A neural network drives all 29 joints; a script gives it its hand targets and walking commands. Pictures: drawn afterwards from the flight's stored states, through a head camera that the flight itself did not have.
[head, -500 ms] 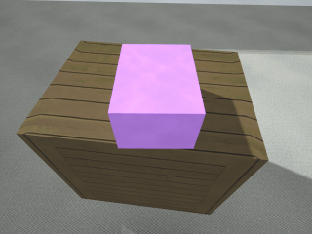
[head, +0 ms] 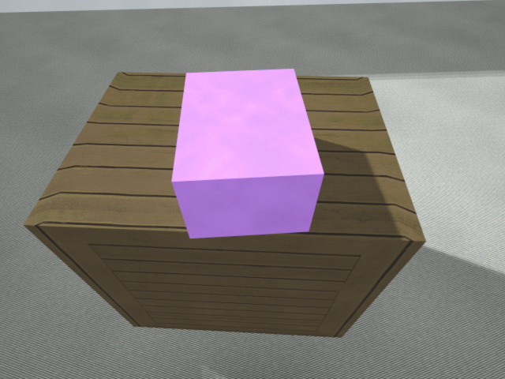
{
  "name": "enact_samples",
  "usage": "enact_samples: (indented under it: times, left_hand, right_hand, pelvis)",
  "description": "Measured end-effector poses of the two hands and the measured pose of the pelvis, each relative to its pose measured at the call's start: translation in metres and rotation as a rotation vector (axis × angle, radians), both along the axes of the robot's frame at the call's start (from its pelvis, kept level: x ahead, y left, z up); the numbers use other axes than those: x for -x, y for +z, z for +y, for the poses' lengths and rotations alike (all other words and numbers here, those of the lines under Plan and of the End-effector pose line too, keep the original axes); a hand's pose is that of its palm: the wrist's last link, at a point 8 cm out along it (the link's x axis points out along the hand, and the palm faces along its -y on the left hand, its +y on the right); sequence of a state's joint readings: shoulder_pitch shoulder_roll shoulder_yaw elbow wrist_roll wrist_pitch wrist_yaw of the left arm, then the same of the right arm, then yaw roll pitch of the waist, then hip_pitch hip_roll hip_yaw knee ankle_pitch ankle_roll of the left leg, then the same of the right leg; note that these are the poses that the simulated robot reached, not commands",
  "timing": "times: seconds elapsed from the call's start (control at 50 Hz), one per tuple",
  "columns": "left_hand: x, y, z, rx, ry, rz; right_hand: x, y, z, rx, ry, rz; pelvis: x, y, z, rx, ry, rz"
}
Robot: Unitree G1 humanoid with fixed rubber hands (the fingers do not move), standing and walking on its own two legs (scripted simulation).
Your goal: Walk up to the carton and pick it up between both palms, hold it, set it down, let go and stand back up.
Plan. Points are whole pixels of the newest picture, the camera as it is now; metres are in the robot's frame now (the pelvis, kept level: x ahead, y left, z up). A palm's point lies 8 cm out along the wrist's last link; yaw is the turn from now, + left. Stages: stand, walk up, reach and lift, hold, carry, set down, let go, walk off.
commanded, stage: walk up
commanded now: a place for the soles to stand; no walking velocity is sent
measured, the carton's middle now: (244, 148) +0.53 +0.03 +0.04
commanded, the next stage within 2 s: reach and lift in 0.42 s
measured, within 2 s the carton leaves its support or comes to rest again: neither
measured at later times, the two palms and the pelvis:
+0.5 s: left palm out of the picture +0.06 +0.23 -0.14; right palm out of the picture +0.04 -0.22 -0.15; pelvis +0.00 +0.01 -0.01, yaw +1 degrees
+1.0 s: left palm out of the picture +0.13 +0.21 -0.09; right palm (376, 365) +0.16 -0.19 -0.09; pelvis +0.02 +0.00 +0.01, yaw +4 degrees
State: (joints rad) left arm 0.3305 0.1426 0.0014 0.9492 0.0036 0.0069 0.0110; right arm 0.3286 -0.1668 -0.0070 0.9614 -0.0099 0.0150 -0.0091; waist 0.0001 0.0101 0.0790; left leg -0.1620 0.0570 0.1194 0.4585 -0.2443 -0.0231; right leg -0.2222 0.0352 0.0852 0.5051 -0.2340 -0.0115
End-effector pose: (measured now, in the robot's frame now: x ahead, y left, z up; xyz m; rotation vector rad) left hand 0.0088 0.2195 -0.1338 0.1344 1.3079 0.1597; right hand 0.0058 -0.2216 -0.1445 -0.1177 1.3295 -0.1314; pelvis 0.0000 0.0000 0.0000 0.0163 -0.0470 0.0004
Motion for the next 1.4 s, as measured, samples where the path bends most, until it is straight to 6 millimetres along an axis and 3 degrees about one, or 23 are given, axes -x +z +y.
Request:
enact_samples:
  times: [0.46, 0.52, 0.6, 0.68, 0.74, 0.82, 0.92, 0.98, 1.24, 1.4]
  left_hand:
    - [-0.042, 0.001, 0.012, -0.018, -0.048, -0.063]
    - [-0.065, -0.009, 0.013, -0.023, -0.041, -0.004]
    - [-0.119, -0.005, 0.007, 0.004, -0.032, -0.068]
    - [-0.163, 0.021, -0.004, 0.035, -0.087, -0.197]
    - [-0.171, 0.046, -0.013, 0.032, -0.133, -0.275]
    - [-0.156, 0.061, -0.020, 0.030, -0.122, -0.292]
    - [-0.125, 0.046, -0.016, 0.021, -0.048, -0.200]
    - [-0.117, 0.043, -0.010, 0.008, -0.012, -0.187]
    - [-0.154, 0.086, 0.004, 0.003, -0.035, -0.431]
    - [-0.148, 0.098, -0.003, 0.028, -0.007, -0.474]
  right_hand:
    - [-0.020, -0.002, 0.006, -0.005, -0.016, -0.058]
    - [-0.045, -0.008, 0.003, -0.028, 0.018, -0.051]
    - [-0.108, -0.001, 0.001, -0.014, 0.042, -0.180]
    - [-0.166, 0.027, 0.010, -0.012, 0.017, -0.366]
    - [-0.183, 0.050, 0.019, -0.030, 0.007, -0.455]
    - [-0.179, 0.061, 0.025, -0.043, 0.043, -0.466]
    - [-0.160, 0.052, 0.028, -0.059, 0.051, -0.394]
    - [-0.153, 0.051, 0.028, -0.061, 0.037, -0.383]
    - [-0.161, 0.090, 0.021, -0.030, 0.014, -0.554]
    - [-0.154, 0.110, 0.026, -0.045, 0.010, -0.584]
  pelvis:
    - [-0.003, -0.004, 0.008, -0.007, -0.017, 0.021]
    - [0.004, -0.011, 0.006, -0.014, 0.034, 0.068]
    - [0.014, -0.019, 0.006, -0.005, 0.071, 0.115]
    - [0.018, -0.016, 0.007, 0.015, 0.070, 0.105]
    - [0.013, -0.004, 0.006, 0.024, 0.060, 0.057]
    - [-0.002, 0.007, 0.004, 0.023, 0.056, 0.011]
    - [-0.014, 0.008, -0.001, 0.016, 0.064, 0.001]
    - [-0.017, 0.007, -0.004, 0.016, 0.065, 0.015]
    - [-0.018, 0.011, -0.002, 0.020, 0.045, 0.033]
    - [-0.017, 0.012, -0.001, 0.017, 0.031, -0.009]
